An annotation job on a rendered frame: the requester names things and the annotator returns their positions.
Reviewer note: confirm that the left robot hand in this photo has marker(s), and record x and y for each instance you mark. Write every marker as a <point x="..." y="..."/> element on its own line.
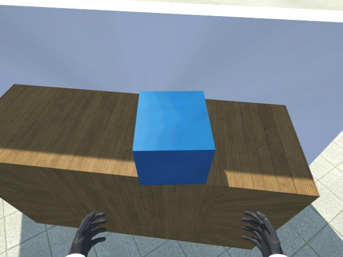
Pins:
<point x="82" y="242"/>

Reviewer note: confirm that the right robot hand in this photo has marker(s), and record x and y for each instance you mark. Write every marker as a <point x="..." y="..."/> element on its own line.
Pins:
<point x="267" y="242"/>

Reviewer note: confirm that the carton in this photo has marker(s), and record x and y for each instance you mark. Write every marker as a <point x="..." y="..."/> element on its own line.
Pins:
<point x="173" y="142"/>

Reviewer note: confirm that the pedestal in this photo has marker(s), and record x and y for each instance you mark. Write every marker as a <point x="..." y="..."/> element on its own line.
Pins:
<point x="66" y="152"/>

